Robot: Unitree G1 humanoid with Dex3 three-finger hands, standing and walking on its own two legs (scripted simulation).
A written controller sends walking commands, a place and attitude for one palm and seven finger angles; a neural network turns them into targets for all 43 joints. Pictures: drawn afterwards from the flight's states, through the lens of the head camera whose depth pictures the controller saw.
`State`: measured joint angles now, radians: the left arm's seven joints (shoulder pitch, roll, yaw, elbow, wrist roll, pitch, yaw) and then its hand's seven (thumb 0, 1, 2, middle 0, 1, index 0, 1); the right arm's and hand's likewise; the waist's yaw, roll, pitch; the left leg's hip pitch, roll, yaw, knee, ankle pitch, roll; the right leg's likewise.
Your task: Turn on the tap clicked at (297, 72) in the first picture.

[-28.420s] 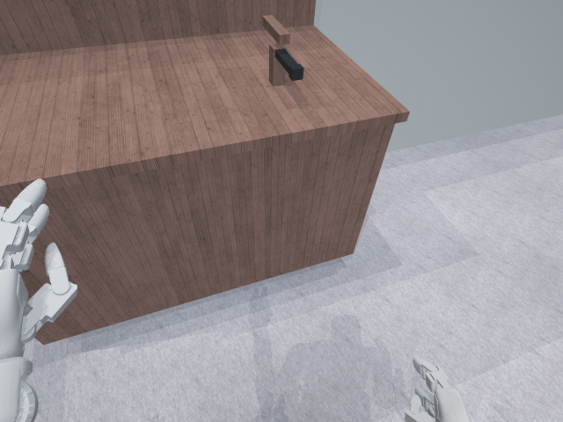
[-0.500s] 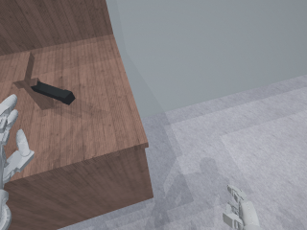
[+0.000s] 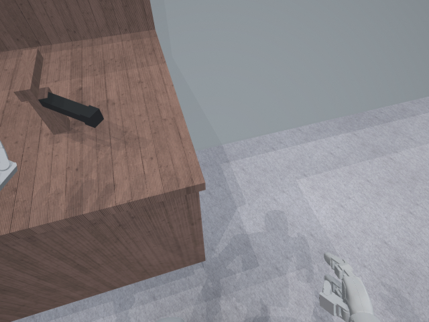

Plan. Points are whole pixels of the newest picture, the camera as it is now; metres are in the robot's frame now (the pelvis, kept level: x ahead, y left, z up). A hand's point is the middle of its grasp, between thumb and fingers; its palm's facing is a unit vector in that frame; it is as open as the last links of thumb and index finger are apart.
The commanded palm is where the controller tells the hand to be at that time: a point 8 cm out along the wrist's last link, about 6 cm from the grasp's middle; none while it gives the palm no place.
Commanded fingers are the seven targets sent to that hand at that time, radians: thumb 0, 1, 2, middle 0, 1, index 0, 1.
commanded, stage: come to a stop and stand still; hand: left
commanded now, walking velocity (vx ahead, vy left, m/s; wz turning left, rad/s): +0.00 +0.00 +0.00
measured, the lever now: (92, 116) +0.44 +0.29 +0.10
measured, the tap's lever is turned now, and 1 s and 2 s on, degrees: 49 49 49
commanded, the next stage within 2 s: none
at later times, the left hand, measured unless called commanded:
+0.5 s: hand out of the picture +0.13 +0.31 +0.17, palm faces +0.45 -0.84 -0.30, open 7.4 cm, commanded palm +0.07 +0.34 +0.18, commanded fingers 0.00 0.90 0.90 -0.20 -0.30 -0.20 -0.30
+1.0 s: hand out of the picture +0.00 +0.41 +0.17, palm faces +0.51 -0.84 -0.21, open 7.4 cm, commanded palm -0.04 +0.42 +0.18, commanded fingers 0.00 0.90 0.90 -0.20 -0.30 -0.20 -0.30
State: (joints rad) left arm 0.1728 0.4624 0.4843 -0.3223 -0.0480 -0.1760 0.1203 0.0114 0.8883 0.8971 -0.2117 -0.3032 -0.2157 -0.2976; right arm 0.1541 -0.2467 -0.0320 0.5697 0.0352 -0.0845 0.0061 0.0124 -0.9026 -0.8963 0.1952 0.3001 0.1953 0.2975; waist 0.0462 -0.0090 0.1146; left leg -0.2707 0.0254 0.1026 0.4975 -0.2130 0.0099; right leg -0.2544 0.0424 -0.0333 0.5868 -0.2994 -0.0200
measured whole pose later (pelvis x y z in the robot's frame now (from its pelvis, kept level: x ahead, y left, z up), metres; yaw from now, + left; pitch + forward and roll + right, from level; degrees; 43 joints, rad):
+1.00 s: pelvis -0.19 +0.14 -0.03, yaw +2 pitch -5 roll -2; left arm 0.28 0.34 0.37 -0.52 -0.02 -0.17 0.10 0.01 0.89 0.90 -0.21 -0.30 -0.21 -0.30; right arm 0.26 -0.19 0.01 0.63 -0.01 -0.12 -0.02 0.01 -0.90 -0.90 0.20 0.30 0.20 0.30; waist 0.06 -0.08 0.01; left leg -0.33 0.02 -0.01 0.76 -0.39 0.03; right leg -0.46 0.01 0.00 0.90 -0.48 -0.06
